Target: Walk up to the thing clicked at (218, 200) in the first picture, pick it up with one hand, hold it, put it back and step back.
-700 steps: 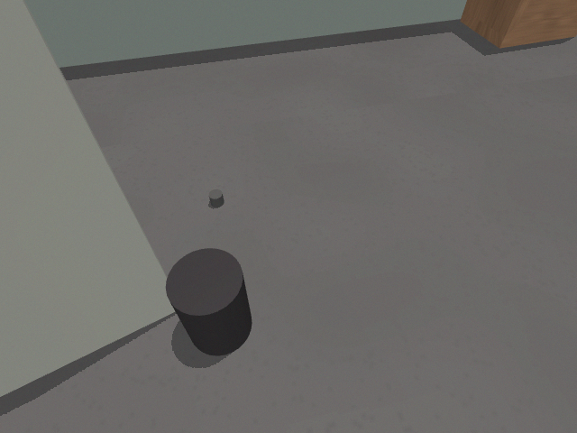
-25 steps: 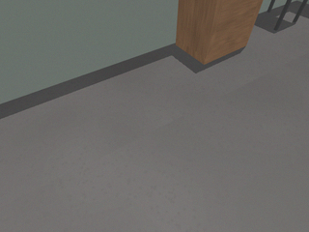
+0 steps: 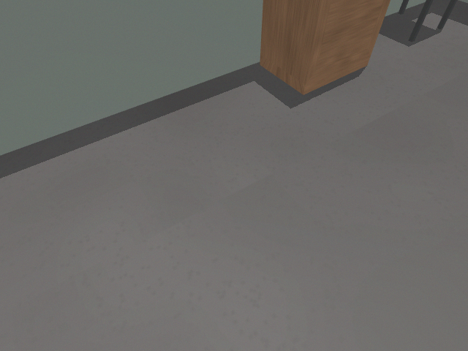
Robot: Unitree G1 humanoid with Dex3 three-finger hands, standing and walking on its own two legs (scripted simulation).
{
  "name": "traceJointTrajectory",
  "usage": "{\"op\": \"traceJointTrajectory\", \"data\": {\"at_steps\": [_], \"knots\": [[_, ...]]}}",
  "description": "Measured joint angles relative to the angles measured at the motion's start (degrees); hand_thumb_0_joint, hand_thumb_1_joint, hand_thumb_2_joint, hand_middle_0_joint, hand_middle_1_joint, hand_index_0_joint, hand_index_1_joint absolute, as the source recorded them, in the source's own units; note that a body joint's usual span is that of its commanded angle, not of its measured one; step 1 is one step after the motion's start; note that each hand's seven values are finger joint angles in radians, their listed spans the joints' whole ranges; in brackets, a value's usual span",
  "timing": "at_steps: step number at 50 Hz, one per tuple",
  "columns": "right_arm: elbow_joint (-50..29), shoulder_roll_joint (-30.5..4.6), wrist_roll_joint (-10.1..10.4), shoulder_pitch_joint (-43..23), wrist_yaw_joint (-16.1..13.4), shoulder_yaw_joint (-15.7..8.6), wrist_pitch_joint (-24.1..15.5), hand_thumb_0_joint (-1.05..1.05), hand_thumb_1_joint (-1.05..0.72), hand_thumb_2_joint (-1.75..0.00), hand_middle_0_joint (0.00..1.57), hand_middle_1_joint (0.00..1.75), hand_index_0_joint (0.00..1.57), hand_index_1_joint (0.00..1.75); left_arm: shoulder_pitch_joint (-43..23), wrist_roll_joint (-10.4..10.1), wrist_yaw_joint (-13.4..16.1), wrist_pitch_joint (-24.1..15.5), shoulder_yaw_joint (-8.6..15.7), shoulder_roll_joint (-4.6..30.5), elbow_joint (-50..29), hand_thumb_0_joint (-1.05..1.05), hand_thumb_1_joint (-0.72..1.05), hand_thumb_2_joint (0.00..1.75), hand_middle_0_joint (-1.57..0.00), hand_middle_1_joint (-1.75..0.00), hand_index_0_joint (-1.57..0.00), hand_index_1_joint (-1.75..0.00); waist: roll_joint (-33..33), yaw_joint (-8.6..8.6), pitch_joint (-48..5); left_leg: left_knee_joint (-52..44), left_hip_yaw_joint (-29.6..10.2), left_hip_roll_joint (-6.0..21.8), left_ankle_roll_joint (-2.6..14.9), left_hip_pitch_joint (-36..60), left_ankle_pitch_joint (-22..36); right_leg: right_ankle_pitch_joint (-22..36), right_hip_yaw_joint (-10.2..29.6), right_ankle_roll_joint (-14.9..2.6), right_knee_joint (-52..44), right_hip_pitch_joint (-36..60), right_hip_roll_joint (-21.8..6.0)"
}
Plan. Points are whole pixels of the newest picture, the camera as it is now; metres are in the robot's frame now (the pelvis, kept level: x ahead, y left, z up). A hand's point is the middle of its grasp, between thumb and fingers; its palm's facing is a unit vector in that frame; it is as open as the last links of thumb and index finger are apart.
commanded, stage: stand
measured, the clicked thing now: out of the picture -0.22 +0.88 -0.75
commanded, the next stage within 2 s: walk up in 1.96 s
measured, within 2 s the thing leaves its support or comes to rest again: neither
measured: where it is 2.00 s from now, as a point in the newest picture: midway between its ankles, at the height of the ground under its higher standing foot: outside the picture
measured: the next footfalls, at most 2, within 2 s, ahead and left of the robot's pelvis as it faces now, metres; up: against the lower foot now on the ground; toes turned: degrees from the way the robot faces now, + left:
none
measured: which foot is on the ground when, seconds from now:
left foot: down 0.00-1.00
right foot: down 0.00-1.00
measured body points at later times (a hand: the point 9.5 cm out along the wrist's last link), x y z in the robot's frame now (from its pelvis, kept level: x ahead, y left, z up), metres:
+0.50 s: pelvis +0.01 +0.00 +0.00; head +0.02 +0.00 +0.45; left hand +0.10 +0.30 -0.13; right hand +0.09 -0.30 -0.14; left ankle -0.04 +0.14 -0.75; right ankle +0.03 -0.11 -0.75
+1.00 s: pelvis +0.01 +0.00 +0.00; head +0.02 +0.00 +0.45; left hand +0.09 +0.30 -0.13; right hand +0.07 -0.30 -0.14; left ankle -0.04 +0.14 -0.75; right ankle +0.03 -0.11 -0.75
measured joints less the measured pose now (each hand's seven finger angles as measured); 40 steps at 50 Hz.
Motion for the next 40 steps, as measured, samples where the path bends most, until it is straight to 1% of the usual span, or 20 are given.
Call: {"op": "traceJointTrajectory", "data": {"at_steps": [21,40], "knots": [[-1.29,0.11,0.04,-1.21,-0.38,0.40,-0.30,0.01,-0.90,-0.89,0.21,0.30,0.20,0.30,-0.12,-0.08,0.10,0.07,0.02,-0.31,-0.34,0.01,0.90,0.90,-0.21,-0.30,-0.21,-0.30,0.11,0.33,-0.25,-1.05,0.22,0.31,-0.13,1.44,-0.46,-0.71,0.14,-0.02,-0.39,1.05,0.32],[-1.28,0.18,0.06,-0.34,-0.35,0.33,-0.14,0.01,-0.90,-0.89,0.21,0.30,0.20,0.30,0.55,0.02,0.08,0.19,0.11,-0.17,-0.52,0.01,0.90,0.90,-0.21,-0.30,-0.21,-0.30,0.04,0.45,-0.24,-1.71,0.52,0.18,-0.01,2.19,-0.17,-0.56,0.43,0.07,-0.65,1.51,0.23]]}}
